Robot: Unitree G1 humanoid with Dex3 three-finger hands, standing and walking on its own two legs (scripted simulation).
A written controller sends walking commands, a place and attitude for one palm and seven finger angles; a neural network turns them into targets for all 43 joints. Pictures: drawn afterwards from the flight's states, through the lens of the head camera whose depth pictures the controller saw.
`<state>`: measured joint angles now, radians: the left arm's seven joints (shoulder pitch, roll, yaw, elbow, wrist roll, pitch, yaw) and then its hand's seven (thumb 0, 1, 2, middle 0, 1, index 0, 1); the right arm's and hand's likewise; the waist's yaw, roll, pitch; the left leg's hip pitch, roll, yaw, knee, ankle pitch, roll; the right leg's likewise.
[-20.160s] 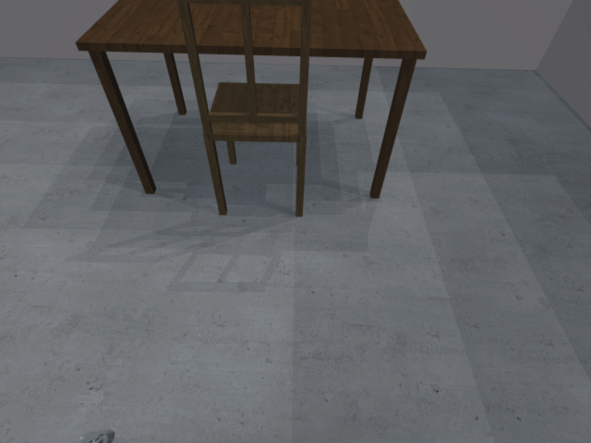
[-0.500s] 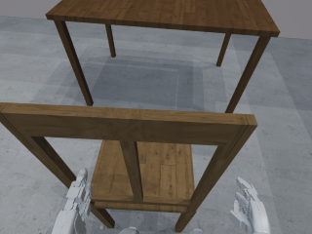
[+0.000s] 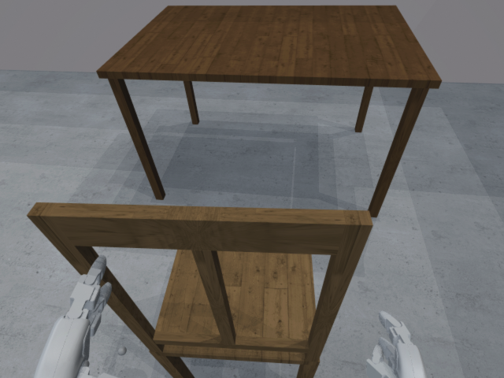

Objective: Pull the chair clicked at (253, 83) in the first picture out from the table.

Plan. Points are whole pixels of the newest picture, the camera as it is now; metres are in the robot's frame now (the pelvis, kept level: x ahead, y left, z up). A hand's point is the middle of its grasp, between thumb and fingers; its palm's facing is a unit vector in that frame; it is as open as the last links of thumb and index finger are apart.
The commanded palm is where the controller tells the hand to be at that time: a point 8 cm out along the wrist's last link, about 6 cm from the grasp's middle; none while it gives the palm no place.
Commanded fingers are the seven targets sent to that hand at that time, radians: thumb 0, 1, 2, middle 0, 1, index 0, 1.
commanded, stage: draw the hand back to the body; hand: left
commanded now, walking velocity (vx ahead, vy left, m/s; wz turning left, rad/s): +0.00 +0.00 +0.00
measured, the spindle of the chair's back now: (219, 303) +0.25 +0.09 -0.02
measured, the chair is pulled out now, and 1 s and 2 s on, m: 0.69 0.68 0.68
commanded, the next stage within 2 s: step back with the hand held close in 0.88 s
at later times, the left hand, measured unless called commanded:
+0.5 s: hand (76, 305) +0.18 +0.23 +0.12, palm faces +0.29 -0.79 -0.55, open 8.1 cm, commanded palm +0.15 +0.28 +0.21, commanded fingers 0.00 0.90 0.90 -0.20 -0.30 -0.20 -0.30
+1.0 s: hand (71, 299) +0.18 +0.24 +0.13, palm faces +0.31 -0.78 -0.54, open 6.2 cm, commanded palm +0.16 +0.28 +0.21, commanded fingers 0.00 0.90 0.90 -0.20 -0.30 -0.20 -0.30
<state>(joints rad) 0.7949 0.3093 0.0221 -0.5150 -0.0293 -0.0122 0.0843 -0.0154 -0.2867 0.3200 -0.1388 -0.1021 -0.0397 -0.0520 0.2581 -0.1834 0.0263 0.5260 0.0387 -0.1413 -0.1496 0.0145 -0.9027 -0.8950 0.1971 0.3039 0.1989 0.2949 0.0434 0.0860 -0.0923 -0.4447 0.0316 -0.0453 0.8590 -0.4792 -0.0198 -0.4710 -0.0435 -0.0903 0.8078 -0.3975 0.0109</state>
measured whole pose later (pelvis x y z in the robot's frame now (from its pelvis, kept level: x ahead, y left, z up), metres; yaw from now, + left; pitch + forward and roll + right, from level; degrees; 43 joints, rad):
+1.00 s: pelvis +0.02 -0.02 +0.04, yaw +0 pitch -4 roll +0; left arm 0.56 0.40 0.21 -0.36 -0.02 0.10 0.10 0.01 0.89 0.89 -0.21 -0.30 -0.47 -0.39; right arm 0.17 -0.23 0.04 0.69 0.01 -0.27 -0.11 0.01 -0.90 -0.89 0.20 0.30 0.20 0.29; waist 0.10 0.10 0.06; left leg -0.07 0.04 -0.03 0.46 -0.32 -0.04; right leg -0.13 -0.03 -0.10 0.48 -0.28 -0.01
